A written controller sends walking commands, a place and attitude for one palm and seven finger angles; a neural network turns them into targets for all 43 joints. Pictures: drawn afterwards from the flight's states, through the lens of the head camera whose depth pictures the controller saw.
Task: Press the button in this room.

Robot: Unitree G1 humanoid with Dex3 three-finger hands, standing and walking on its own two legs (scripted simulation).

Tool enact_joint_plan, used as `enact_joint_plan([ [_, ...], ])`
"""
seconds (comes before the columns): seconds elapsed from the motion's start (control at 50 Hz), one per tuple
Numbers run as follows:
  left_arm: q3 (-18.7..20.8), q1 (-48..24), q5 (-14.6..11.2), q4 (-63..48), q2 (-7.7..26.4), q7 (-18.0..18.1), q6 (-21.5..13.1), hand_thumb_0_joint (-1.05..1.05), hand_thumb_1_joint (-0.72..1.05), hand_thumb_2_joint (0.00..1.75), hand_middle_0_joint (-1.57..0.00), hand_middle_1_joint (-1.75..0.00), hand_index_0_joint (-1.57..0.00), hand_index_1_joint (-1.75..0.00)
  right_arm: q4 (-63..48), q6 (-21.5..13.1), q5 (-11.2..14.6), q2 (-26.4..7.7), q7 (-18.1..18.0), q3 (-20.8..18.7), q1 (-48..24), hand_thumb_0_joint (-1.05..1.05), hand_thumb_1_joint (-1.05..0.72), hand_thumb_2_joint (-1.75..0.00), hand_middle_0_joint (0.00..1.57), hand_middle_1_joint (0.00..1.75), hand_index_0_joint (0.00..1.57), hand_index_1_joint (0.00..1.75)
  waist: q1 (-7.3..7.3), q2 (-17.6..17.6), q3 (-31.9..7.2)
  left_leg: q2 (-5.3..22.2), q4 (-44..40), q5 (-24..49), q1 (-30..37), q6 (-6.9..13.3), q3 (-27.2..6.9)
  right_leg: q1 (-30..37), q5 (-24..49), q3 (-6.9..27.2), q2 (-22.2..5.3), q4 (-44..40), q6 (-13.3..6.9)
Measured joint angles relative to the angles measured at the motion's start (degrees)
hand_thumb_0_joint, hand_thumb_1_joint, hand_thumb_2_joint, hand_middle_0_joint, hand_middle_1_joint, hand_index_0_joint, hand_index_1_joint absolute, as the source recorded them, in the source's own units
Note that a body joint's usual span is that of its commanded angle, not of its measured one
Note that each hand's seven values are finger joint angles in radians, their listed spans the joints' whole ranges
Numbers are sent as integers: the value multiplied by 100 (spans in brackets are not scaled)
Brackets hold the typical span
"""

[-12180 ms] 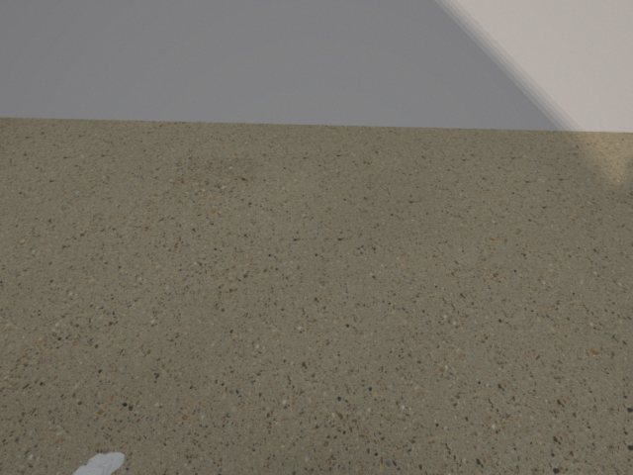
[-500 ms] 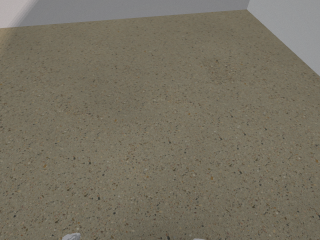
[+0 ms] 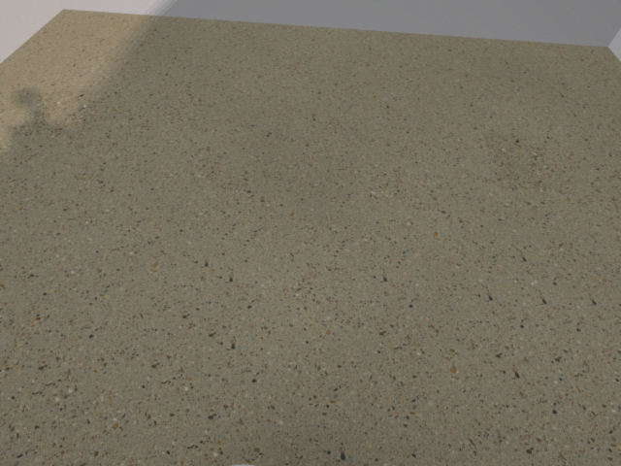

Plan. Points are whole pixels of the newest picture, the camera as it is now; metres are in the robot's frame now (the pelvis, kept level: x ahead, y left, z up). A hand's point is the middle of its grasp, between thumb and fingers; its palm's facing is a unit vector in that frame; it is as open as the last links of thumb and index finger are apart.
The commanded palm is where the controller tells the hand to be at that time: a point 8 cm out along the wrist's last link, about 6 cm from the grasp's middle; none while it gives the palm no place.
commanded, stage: turn or walk to find it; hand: left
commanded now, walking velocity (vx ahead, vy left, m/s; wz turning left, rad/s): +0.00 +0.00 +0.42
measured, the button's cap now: out of the picture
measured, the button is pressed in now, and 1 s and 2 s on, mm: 0 0 0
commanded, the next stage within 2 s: none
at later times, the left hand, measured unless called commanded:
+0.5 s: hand out of the picture +0.06 +0.20 -0.14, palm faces +0.18 -0.94 -0.28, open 7.4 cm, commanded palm none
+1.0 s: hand out of the picture -0.14 +0.19 -0.18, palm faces +0.46 -0.85 -0.24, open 7.4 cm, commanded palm none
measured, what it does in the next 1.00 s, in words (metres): steps on the spot, turning left: left foot, then right foot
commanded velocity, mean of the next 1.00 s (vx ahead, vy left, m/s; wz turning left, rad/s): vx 0.00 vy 0.00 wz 0.42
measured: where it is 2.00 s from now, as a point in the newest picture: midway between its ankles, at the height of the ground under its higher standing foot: outside the picture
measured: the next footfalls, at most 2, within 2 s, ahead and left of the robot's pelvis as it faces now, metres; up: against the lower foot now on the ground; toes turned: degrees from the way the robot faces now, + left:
left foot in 0.02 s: +0.03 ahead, +0.12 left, +0.00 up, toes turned +5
right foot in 0.48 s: +0.03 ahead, -0.11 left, +0.00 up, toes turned +7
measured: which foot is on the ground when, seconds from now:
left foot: up 0.00-0.00, down 0.02-0.48, up 0.50-0.94, down 0.96-1.00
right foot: down 0.00-0.02, up 0.04-0.46, down 0.48-0.96, up 0.98-1.00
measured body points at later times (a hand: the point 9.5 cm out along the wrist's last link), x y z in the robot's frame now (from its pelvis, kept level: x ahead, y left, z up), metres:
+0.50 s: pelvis -0.02 -0.02 +0.00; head +0.01 -0.03 +0.45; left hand +0.05 +0.25 -0.12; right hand +0.07 -0.25 -0.16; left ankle -0.01 +0.12 -0.73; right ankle +0.00 -0.12 -0.73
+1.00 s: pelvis -0.06 +0.00 -0.01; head -0.04 +0.03 +0.44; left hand -0.16 +0.24 -0.16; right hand +0.14 -0.19 -0.14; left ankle -0.11 +0.09 -0.73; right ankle -0.01 -0.12 -0.72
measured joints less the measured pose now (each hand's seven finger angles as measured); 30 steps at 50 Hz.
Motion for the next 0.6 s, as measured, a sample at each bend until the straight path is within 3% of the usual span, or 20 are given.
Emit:
enact_joint_plan([
  [0.04, 56, 39, -49, 46, 123, -7, 79, 1, 90, 90, -21, -30, -20, -30, -64, -105, -18, 52, 2, 14, -62, 1, -91, -90, 20, 30, 20, 29, 14, -116, -11, -73, -413, 437, 126, 179, 36, -241, -362, 78, -99, 518, 136],
  [0.1, 114, -16, -56, 166, 264, 21, 284, 1, 90, 90, -20, -30, -20, -30, -140, -189, -47, 181, -35, 65, -133, 1, -91, -90, 20, 30, 20, 29, 44, -228, -13, -160, -352, 326, 100, 403, 23, -754, -1148, 692, 110, 1790, 261],
  [0.2, 126, -179, -62, 148, 290, -32, 252, 1, 91, 90, -20, -30, -19, -30, -142, -232, -47, 248, -106, 128, -121, 1, -90, -90, 20, 30, 20, 30, 23, -107, -110, -249, -970, 710, 279, 477, -173, -1160, -697, 1099, 330, 2680, 375],
  [0.36, 68, -520, -88, -93, 163, -2, 198, 1, 91, 90, -20, -30, -19, -30, -156, -211, -69, 264, -90, 84, 14, 1, -90, -90, 21, 30, 20, 30, -143, 66, -193, -389, -1204, 970, 236, 440, -486, -857, -786, 1309, 473, 1807, 430],
  [0.42, 32, -655, -107, -199, 72, 1, 159, 1, 91, 90, -20, -30, -19, -30, -146, -155, -88, 217, -78, 44, 91, 1, -90, -90, 21, 30, 20, 30, -230, 162, -198, -428, -1091, 985, 93, 364, -635, -567, -740, 1301, 573, 1106, 375],
  [0.48, -13, -675, -110, -326, -2, -3, 39, 1, 91, 90, -20, -30, -19, -30, -132, -100, -64, 153, -65, -14, 201, 1, -90, -90, 21, 30, 20, 30, -251, 232, -242, -496, -788, 907, -151, 238, -766, -65, -104, 1222, 642, -83, 278],
  [0.54, -68, -623, -59, -370, -160, 17, -51, 1, 91, 90, -20, -30, -20, -30, -88, 4, -47, 30, -61, -104, 261, 1, -90, -90, 20, 30, 20, 30, -270, 415, -200, -515, 451, -123, -623, 184, -825, -39, -54, 995, 660, -52, -149],
  [0.6, -88, -469, -60, -364, -260, 31, -51, 1, 90, 90, -20, -30, -20, -30, -31, 84, -73, -72, -25, -165, 297, 1, -91, -90, 20, 30, 20, 30, -251, 420, -181, -475, 2044, -268, -1087, 120, -687, 114, -4, 844, 561, -232, -260],
])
